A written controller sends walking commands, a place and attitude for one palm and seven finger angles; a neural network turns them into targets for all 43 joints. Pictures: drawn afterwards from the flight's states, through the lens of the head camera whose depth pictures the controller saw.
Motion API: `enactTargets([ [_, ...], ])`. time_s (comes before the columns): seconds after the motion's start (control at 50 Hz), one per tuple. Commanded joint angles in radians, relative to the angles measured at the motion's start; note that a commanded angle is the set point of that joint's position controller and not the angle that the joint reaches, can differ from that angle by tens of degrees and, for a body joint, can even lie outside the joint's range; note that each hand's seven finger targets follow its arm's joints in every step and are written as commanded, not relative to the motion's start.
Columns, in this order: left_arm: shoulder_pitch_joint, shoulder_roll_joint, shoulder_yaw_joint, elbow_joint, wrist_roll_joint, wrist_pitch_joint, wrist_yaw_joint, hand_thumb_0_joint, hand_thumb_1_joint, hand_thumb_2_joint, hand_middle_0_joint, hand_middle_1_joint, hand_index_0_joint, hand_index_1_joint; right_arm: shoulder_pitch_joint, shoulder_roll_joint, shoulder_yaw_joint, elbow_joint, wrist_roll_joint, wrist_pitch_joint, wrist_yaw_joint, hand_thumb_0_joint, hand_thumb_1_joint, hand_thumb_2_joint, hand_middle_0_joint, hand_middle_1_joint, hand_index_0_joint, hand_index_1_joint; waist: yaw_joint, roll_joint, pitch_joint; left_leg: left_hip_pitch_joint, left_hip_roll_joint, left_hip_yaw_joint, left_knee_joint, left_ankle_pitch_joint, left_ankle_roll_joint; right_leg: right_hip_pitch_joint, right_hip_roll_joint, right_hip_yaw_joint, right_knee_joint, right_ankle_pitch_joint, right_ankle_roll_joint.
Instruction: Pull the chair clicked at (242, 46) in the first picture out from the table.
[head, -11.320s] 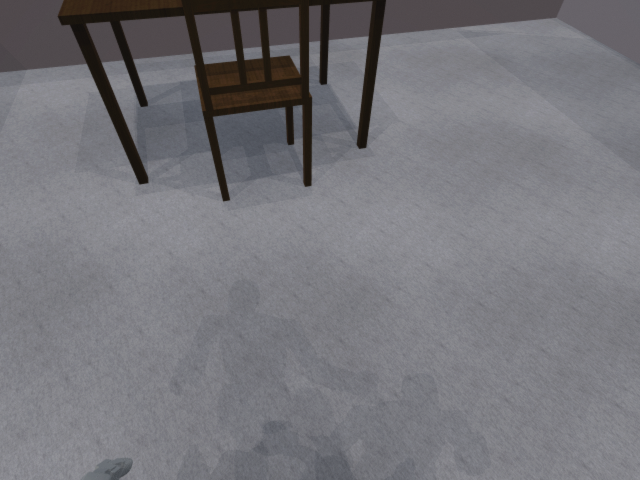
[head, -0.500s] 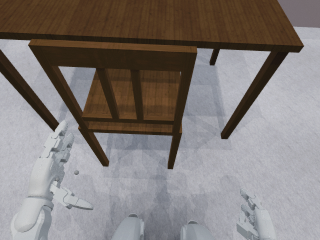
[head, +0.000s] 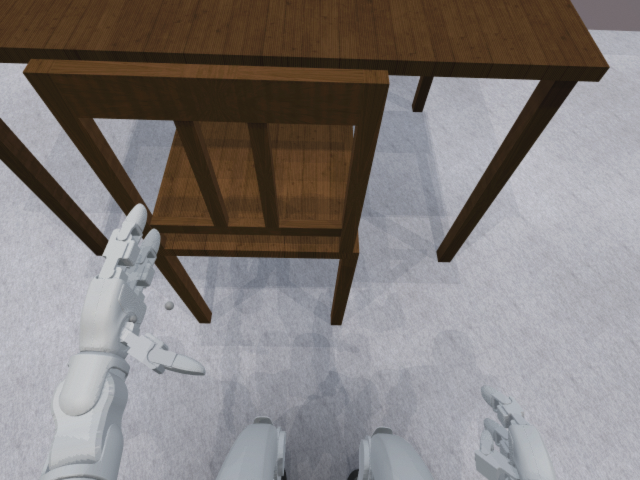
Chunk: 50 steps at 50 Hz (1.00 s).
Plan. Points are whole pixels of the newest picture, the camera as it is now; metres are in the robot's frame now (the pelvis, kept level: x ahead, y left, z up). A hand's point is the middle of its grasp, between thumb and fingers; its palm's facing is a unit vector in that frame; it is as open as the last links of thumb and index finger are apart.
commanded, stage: aim the fingers beside a spindle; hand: left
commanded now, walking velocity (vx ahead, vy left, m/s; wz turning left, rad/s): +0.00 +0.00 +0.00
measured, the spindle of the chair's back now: (206, 177) +0.53 +0.20 -0.01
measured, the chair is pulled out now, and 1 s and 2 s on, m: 0.00 0.00 0.00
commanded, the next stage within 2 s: none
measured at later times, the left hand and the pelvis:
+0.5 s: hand (201, 279) +0.35 +0.17 +0.00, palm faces +0.00 -1.00 -0.02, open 16.9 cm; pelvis -0.01 +0.01 -0.01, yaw -1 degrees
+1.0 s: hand (204, 257) +0.39 +0.17 +0.00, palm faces +0.05 -1.00 -0.06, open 16.9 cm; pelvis +0.00 +0.00 -0.02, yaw -1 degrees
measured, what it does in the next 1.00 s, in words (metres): stands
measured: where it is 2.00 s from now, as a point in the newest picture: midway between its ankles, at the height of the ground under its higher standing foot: outside the picture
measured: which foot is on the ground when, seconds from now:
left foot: down 0.00-1.00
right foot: down 0.00-1.00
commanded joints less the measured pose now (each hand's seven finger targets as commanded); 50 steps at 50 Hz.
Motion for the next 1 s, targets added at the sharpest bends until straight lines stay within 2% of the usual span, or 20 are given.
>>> enactTargets([
  [0.0,-0.137,0.137,0.051,-0.172,-0.004,-0.034,0.014,0.0,-0.5,0.3,-0.06,-0.08,-0.06,-0.08,0.026,-0.143,-0.054,-0.134,0.01,-0.028,-0.006,0.0,-0.9,-0.9,0.2,0.3,0.2,0.3,-0.003,0.039,-0.371,0.247,-0.011,-0.024,-0.156,0.333,0.007,0.191,0.003,0.063,-0.145,0.319,0.015],
  [0.06,-0.149,0.158,0.082,-0.121,0.0,-0.015,0.034,0.0,-0.5,0.3,-0.06,-0.08,-0.06,-0.08,0.032,-0.146,-0.053,-0.138,0.011,-0.009,-0.004,0.0,-0.9,-0.9,0.2,0.3,0.2,0.3,-0.004,-0.007,-0.349,0.214,-0.011,-0.023,-0.153,0.328,0.009,0.193,0.007,0.062,-0.144,0.325,0.015],
  [0.12,-0.217,0.151,0.078,-0.123,0.008,-0.031,0.054,0.0,-0.5,0.3,-0.06,-0.08,-0.06,-0.08,0.034,-0.142,-0.053,-0.138,0.007,0.0,-0.001,0.0,-0.9,-0.9,0.2,0.3,0.2,0.3,-0.008,-0.007,-0.355,0.203,-0.012,-0.021,-0.142,0.314,0.007,0.181,0.005,0.067,-0.136,0.316,0.017],
  [0.16,-0.266,0.155,0.069,-0.14,0.018,-0.056,0.066,0.0,-0.5,0.3,-0.06,-0.08,-0.06,-0.08,0.032,-0.141,-0.051,-0.137,0.005,0.002,0.0,0.0,-0.9,-0.9,0.2,0.3,0.2,0.3,-0.012,0.016,-0.363,0.212,-0.01,-0.027,-0.14,0.315,0.007,0.161,0.007,0.064,-0.125,0.303,0.012],
  [0.24,-0.306,0.09,-0.013,-0.157,0.037,-0.084,0.079,0.0,-0.5,0.3,-0.06,-0.08,-0.06,-0.08,0.039,-0.14,-0.055,-0.127,-0.001,0.003,0.008,0.0,-0.9,-0.9,0.2,0.3,0.2,0.3,-0.021,0.076,-0.389,0.291,-0.002,-0.042,-0.138,0.356,-0.004,0.095,0.005,0.049,-0.111,0.29,0.007],
  [0.28,-0.325,0.088,-0.019,-0.095,0.045,-0.074,0.081,0.0,-0.5,0.3,-0.06,-0.08,-0.06,-0.08,0.049,-0.148,-0.056,-0.115,-0.001,0.012,0.008,0.0,-0.9,-0.9,0.2,0.3,0.2,0.3,-0.039,0.02,-0.371,0.254,-0.001,-0.046,-0.127,0.324,0.001,0.079,0.006,0.049,-0.111,0.273,0.01],
  [0.34,-0.395,0.09,-0.014,-0.008,0.058,-0.062,0.09,0.0,-0.5,0.3,-0.06,-0.08,-0.06,-0.08,0.046,-0.151,-0.055,-0.106,0.002,0.027,0.007,0.0,-0.9,-0.9,0.2,0.3,0.2,0.3,-0.044,-0.007,-0.33,0.188,-0.008,-0.041,-0.122,0.232,0.004,0.054,0.005,0.054,-0.114,0.208,0.011],
  [0.38,-0.395,0.124,0.03,0.009,0.065,-0.062,0.104,0.0,-0.5,0.3,-0.06,-0.08,-0.06,-0.08,0.046,-0.153,-0.055,-0.112,0.001,0.037,0.007,0.0,-0.9,-0.9,0.2,0.3,0.2,0.3,-0.025,0.006,-0.357,0.193,-0.01,-0.04,-0.126,0.242,0.001,0.062,0.006,0.054,-0.104,0.211,0.006],
  [0.46,-0.482,0.143,0.041,-0.033,0.074,-0.086,0.136,0.0,-0.5,0.3,-0.06,-0.08,-0.06,-0.08,0.048,-0.147,-0.054,-0.118,-0.005,0.048,0.01,0.0,-0.9,-0.9,0.2,0.3,0.2,0.3,-0.015,0.071,-0.436,0.243,-0.008,-0.043,-0.114,0.3,-0.005,0.057,0.006,0.054,-0.079,0.245,0.002],
  [0.52,-0.546,0.109,-0.002,-0.045,0.089,-0.109,0.156,0.0,-0.5,0.3,-0.06,-0.08,-0.06,-0.08,0.058,-0.143,-0.055,-0.104,-0.011,0.055,0.016,0.0,-0.9,-0.9,0.2,0.3,0.2,0.3,-0.033,0.075,-0.479,0.293,-0.001,-0.054,-0.101,0.346,-0.011,0.033,0.007,0.05,-0.068,0.269,0.005],
  [0.6,-0.546,0.094,-0.007,0.099,0.099,-0.09,0.157,0.0,-0.5,0.3,-0.06,-0.08,-0.06,-0.08,0.075,-0.149,-0.055,-0.084,-0.008,0.072,0.02,0.0,-0.9,-0.9,0.2,0.3,0.2,0.3,-0.054,0.002,-0.422,0.198,-0.004,-0.044,-0.086,0.295,-0.002,0.034,0.008,0.054,-0.072,0.259,0.009],
  [0.66,-0.589,0.085,-0.017,0.176,0.106,-0.079,0.149,0.0,-0.5,0.3,-0.06,-0.08,-0.06,-0.08,0.082,-0.151,-0.054,-0.082,-0.005,0.084,0.022,0.0,-0.9,-0.9,0.2,0.3,0.2,0.3,-0.062,0.002,-0.373,0.152,-0.01,-0.042,-0.085,0.256,0.001,0.015,0.009,0.056,-0.074,0.234,0.005],
  [0.74,-0.591,0.13,0.036,0.127,0.099,-0.093,0.157,0.0,-0.5,0.3,-0.06,-0.08,-0.06,-0.08,0.089,-0.149,-0.059,-0.097,-0.008,0.099,0.029,0.0,-0.9,-0.9,0.2,0.3,0.2,0.3,-0.032,0.021,-0.488,0.189,-0.011,-0.031,-0.071,0.332,0.001,0.071,0.006,0.068,-0.056,0.311,0.005],
  [0.76,-0.581,0.17,0.069,0.09,0.098,-0.105,0.162,0.0,-0.5,0.3,-0.06,-0.08,-0.06,-0.08,0.091,-0.149,-0.06,-0.105,-0.011,0.099,0.03,0.0,-0.9,-0.9,0.2,0.3,0.2,0.3,-0.014,0.049,-0.52,0.209,-0.012,-0.031,-0.07,0.371,-0.002,0.096,0.008,0.071,-0.046,0.343,0.002],
  [0.8,-0.557,0.158,0.06,0.017,0.093,-0.118,0.169,0.0,-0.5,0.3,-0.06,-0.08,-0.06,-0.08,0.089,-0.138,-0.061,-0.117,-0.011,0.102,0.036,0.0,-0.9,-0.9,0.2,0.3,0.2,0.3,-0.007,0.072,-0.568,0.258,-0.011,-0.027,-0.076,0.424,-0.005,0.127,0.006,0.075,-0.05,0.393,0.005],
  [0.84,-0.553,0.165,0.066,0.02,0.093,-0.121,0.175,0.0,-0.5,0.3,-0.06,-0.08,-0.06,-0.08,0.09,-0.133,-0.057,-0.111,-0.01,0.107,0.037,0.0,-0.9,-0.9,0.2,0.3,0.2,0.3,-0.016,0.051,-0.534,0.228,-0.011,-0.021,-0.078,0.409,-0.001,0.151,0.008,0.079,-0.059,0.403,0.008],
  [0.86,-0.544,0.174,0.077,0.049,0.092,-0.117,0.176,0.0,-0.5,0.3,-0.06,-0.08,-0.06,-0.08,0.096,-0.135,-0.057,-0.107,-0.008,0.109,0.034,0.0,-0.9,-0.9,0.2,0.3,0.2,0.3,-0.03,-0.004,-0.51,0.192,-0.01,-0.02,-0.072,0.384,0.006,0.155,0.013,0.082,-0.063,0.393,0.012],
  [0.9,-0.539,0.178,0.085,0.111,0.098,-0.11,0.168,0.0,-0.5,0.3,-0.06,-0.08,-0.06,-0.08,0.097,-0.137,-0.055,-0.096,-0.004,0.113,0.031,0.0,-0.9,-0.9,0.2,0.3,0.2,0.3,-0.04,-0.038,-0.441,0.119,-0.012,-0.011,-0.072,0.308,0.009,0.151,0.011,0.09,-0.075,0.351,0.017],
  [0.94,-0.541,0.148,0.064,0.166,0.093,-0.101,0.15,0.0,-0.5,0.3,-0.06,-0.08,-0.06,-0.08,0.096,-0.14,-0.054,-0.091,-0.001,0.114,0.03,0.0,-0.9,-0.9,0.2,0.3,0.2,0.3,-0.053,-0.05,-0.39,0.083,-0.016,-0.005,-0.072,0.261,0.012,0.136,0.01,0.093,-0.091,0.316,0.017],
  [0.98,-0.552,0.147,0.056,0.152,0.086,-0.107,0.123,0.0,-0.5,0.3,-0.06,-0.08,-0.06,-0.08,0.1,-0.143,-0.057,-0.091,0.0,0.108,0.027,0.0,-0.9,-0.9,0.2,0.3,0.2,0.3,-0.047,-0.008,-0.417,0.117,-0.015,-0.007,-0.071,0.285,0.01,0.127,0.01,0.092,-0.084,0.327,0.011],
])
